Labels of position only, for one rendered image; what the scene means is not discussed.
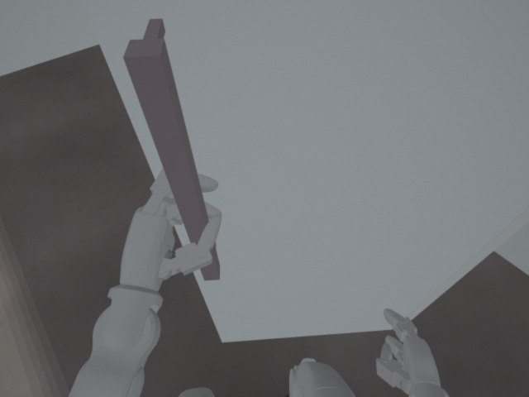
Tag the robot right thigh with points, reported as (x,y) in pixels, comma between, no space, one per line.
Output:
(316,379)

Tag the fridge door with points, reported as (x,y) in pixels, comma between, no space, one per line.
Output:
(364,150)

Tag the robot left hand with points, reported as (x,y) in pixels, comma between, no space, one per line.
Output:
(151,235)

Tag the left robot forearm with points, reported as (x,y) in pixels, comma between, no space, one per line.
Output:
(123,337)

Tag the robot right hand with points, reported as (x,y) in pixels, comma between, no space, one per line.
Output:
(415,363)

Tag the handle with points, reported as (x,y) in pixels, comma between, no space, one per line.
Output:
(148,64)

